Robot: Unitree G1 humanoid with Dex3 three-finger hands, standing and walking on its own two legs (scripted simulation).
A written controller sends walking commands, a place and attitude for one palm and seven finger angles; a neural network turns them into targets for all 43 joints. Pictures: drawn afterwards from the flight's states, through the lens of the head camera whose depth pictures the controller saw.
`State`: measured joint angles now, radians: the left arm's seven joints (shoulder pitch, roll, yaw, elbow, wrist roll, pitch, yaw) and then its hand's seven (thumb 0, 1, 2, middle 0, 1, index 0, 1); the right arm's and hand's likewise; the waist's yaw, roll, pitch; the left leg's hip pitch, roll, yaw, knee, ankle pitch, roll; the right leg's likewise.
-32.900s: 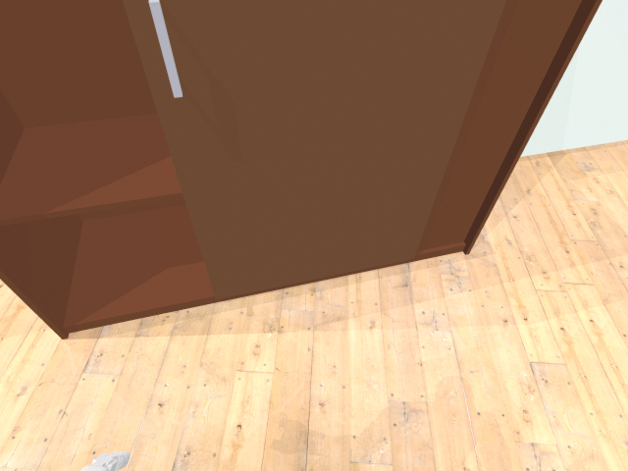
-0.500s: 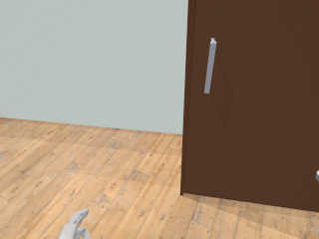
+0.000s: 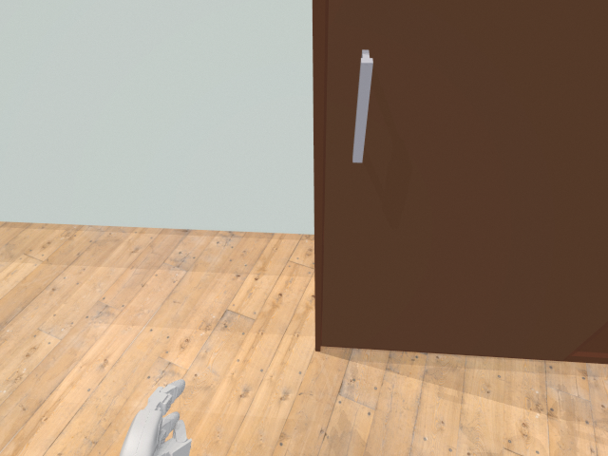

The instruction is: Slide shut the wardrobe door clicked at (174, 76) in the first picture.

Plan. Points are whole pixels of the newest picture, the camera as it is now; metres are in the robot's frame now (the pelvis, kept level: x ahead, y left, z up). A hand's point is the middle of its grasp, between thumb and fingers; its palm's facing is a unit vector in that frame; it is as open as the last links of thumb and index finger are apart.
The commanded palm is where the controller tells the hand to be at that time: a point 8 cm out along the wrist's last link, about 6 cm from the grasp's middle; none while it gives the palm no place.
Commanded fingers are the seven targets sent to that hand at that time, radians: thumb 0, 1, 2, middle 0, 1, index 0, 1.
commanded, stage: stop stepping back and stand still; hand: right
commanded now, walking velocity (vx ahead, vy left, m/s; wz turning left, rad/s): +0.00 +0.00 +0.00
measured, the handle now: (361, 109) +0.58 -0.05 +0.18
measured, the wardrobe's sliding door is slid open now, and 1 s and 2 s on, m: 0.00 0.00 0.00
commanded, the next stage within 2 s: let the arm hang, fingers relaxed in 0.44 s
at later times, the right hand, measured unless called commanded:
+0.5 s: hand out of the picture +0.24 -0.27 +0.17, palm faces +0.38 +0.79 -0.49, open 7.4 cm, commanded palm +0.17 -0.31 +0.19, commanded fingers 0.00 -0.90 -0.90 0.20 0.30 0.20 0.30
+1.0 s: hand out of the picture +0.00 -0.19 -0.16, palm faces +0.02 +0.98 -0.20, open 7.0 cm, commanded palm none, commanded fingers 0.00 -0.90 -0.90 0.20 0.30 0.20 0.30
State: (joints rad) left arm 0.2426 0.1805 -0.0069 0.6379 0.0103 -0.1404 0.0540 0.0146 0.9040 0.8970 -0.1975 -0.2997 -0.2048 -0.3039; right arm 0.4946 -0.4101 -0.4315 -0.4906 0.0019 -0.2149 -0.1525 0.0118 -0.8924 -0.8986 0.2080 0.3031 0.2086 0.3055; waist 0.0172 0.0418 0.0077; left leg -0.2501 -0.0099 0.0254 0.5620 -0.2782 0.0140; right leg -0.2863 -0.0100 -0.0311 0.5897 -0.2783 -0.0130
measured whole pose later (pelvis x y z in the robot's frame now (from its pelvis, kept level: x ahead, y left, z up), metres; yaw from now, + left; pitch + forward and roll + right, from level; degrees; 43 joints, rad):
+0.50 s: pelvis +0.03 -0.01 +0.01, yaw +1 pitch +1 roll +1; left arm 0.18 0.19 0.00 0.58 -0.01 -0.09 0.07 0.01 0.90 0.90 -0.20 -0.30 -0.21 -0.30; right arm 0.56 -0.42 -0.42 -0.48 0.04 -0.22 -0.14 0.01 -0.89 -0.90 0.21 0.30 0.21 0.31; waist 0.00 0.00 0.03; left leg -0.21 -0.01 0.00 0.45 -0.26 0.00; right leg -0.24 -0.01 -0.05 0.48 -0.26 -0.02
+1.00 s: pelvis +0.01 -0.01 +0.01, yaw -1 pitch +0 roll +1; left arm 0.33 0.17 -0.01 1.06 0.02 0.03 0.02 0.01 0.91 0.90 -0.20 -0.30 -0.20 -0.30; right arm 0.31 -0.19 -0.01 1.06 -0.01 0.02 -0.02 -0.02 -0.98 -0.90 0.20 0.30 0.20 0.30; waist 0.01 0.00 0.05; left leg -0.20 -0.01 0.04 0.42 -0.23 0.01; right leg -0.25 0.00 -0.02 0.47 -0.22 -0.02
